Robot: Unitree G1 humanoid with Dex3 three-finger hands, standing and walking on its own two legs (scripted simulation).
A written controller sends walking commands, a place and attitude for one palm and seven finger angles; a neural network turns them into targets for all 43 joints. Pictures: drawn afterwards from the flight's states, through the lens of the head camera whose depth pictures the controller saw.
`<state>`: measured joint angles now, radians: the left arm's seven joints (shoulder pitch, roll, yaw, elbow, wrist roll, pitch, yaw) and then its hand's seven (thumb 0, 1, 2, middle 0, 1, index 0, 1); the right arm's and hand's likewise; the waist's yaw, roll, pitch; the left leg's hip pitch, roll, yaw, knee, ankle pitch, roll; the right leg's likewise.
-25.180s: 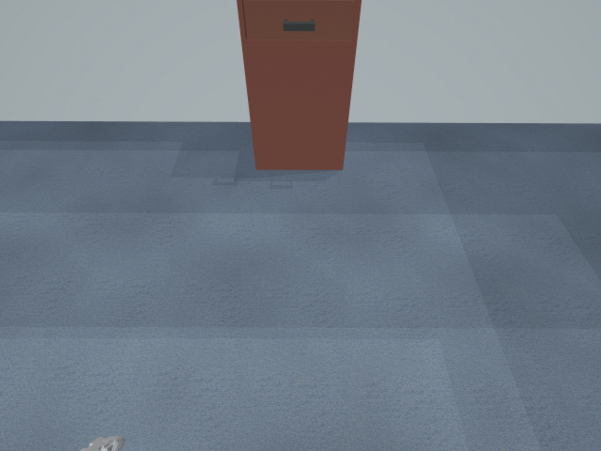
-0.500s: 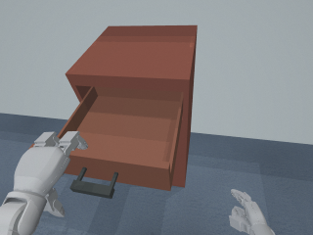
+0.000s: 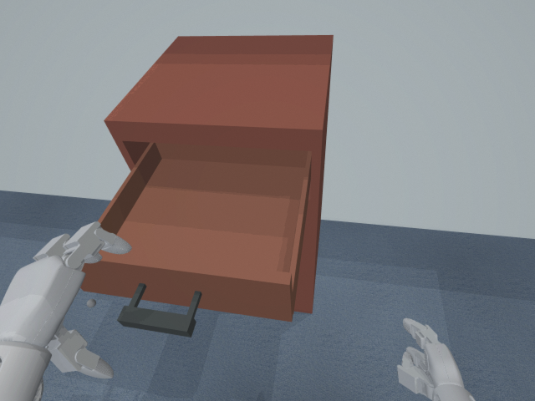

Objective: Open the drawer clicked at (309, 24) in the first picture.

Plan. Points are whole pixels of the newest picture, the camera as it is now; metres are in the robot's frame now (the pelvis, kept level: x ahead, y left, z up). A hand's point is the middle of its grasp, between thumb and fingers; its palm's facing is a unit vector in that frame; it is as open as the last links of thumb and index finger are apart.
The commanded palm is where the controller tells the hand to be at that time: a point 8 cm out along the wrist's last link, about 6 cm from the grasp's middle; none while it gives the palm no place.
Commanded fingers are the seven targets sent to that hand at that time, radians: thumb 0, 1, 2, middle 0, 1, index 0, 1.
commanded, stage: draw the hand back to the body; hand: left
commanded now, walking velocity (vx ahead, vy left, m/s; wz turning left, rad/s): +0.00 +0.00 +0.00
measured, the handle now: (162, 307) +0.25 +0.23 -0.03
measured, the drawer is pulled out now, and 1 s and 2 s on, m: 0.30 0.30 0.30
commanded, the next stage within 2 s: step back with the hand held close in 0.94 s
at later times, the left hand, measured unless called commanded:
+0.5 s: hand (94, 279) +0.20 +0.22 +0.16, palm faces +0.37 -0.83 -0.41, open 10.7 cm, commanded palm +0.15 +0.27 +0.18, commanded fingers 0.00 0.51 0.74 -0.23 -0.55 -0.23 -0.55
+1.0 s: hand (94, 289) +0.19 +0.22 +0.16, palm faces +0.41 -0.81 -0.42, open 7.5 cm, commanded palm +0.14 +0.26 +0.18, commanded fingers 0.00 0.90 0.90 -0.20 -0.30 -0.20 -0.30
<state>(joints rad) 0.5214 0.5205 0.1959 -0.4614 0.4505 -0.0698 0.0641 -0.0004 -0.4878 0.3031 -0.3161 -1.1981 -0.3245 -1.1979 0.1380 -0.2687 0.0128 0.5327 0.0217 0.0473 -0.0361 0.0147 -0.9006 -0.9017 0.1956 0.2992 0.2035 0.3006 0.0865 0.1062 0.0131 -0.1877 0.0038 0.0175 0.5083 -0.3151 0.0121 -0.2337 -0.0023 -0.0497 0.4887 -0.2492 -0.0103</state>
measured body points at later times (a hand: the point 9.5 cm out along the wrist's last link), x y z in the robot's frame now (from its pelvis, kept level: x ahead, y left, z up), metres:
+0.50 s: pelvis +0.02 -0.01 +0.00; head +0.02 -0.03 +0.45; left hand +0.17 +0.26 +0.19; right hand +0.22 -0.22 -0.08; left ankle -0.03 +0.11 -0.74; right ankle +0.01 -0.11 -0.74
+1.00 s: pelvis +0.01 -0.02 +0.00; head +0.01 -0.05 +0.45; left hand +0.16 +0.26 +0.19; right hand +0.21 -0.23 -0.08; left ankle -0.03 +0.11 -0.74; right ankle +0.01 -0.11 -0.74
